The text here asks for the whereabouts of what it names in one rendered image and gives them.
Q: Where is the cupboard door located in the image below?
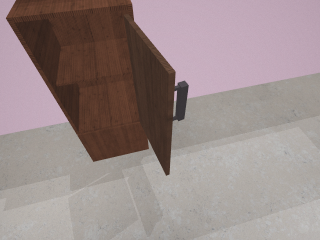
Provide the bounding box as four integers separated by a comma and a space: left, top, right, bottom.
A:
123, 14, 176, 176

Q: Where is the handle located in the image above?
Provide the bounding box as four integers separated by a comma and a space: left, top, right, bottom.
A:
173, 80, 189, 121

